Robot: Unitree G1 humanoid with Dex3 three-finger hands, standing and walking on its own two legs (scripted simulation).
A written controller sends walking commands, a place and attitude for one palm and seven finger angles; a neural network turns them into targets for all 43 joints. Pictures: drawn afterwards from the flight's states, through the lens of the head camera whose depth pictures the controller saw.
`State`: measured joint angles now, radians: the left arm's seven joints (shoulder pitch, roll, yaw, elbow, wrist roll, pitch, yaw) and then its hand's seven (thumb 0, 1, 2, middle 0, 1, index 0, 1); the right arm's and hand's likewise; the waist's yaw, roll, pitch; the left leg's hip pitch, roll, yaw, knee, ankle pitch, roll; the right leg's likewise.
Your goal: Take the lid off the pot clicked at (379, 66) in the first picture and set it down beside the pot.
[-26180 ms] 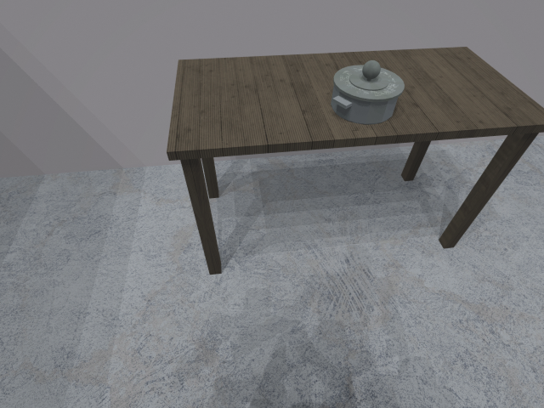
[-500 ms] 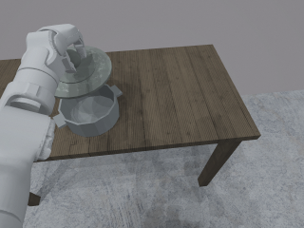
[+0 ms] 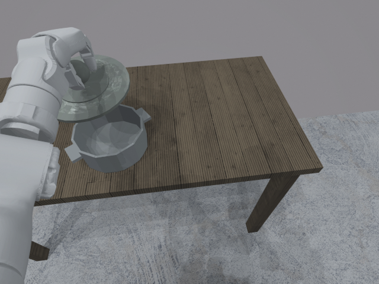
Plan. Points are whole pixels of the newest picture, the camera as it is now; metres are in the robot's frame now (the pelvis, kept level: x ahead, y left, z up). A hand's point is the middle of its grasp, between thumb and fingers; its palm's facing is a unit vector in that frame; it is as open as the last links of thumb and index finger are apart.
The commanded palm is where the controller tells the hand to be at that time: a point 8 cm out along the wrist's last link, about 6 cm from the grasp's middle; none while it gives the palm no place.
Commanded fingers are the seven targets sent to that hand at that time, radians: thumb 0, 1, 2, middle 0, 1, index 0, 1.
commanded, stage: move the lid sideways beside the pot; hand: left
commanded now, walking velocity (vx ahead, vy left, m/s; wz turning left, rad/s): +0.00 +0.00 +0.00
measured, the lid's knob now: (77, 72) +0.53 +0.20 +0.18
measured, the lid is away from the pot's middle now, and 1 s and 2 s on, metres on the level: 0.01 0.15 0.25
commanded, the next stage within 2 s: none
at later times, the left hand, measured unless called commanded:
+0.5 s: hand (37, 87) +0.47 +0.26 +0.19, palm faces -0.34 -0.06 -0.94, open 7.8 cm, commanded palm +0.49 +0.26 +0.27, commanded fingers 0.00 0.74 0.82 -0.79 -1.08 -0.78 -1.09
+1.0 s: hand (1, 93) +0.47 +0.33 +0.18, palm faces -0.37 -0.10 -0.92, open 7.8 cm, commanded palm +0.49 +0.33 +0.27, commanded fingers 0.00 0.74 0.82 -0.79 -1.08 -0.78 -1.09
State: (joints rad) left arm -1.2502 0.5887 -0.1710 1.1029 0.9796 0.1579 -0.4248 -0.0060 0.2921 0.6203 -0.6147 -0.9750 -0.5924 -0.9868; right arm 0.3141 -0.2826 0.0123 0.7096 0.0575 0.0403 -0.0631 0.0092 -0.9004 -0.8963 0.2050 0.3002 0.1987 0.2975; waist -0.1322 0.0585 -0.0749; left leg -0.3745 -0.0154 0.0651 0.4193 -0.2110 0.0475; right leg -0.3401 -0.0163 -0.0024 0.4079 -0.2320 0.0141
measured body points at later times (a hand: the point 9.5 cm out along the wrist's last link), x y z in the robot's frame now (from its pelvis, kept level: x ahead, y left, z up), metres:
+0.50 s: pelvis -0.01 +0.00 +0.00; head +0.04 +0.00 +0.45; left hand +0.48 +0.26 +0.24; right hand +0.04 -0.28 -0.12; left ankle -0.01 +0.09 -0.74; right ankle -0.03 -0.13 -0.74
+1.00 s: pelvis +0.00 +0.02 +0.00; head +0.06 +0.03 +0.44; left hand +0.48 +0.33 +0.24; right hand +0.03 -0.27 -0.12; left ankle -0.01 +0.09 -0.74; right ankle -0.03 -0.13 -0.74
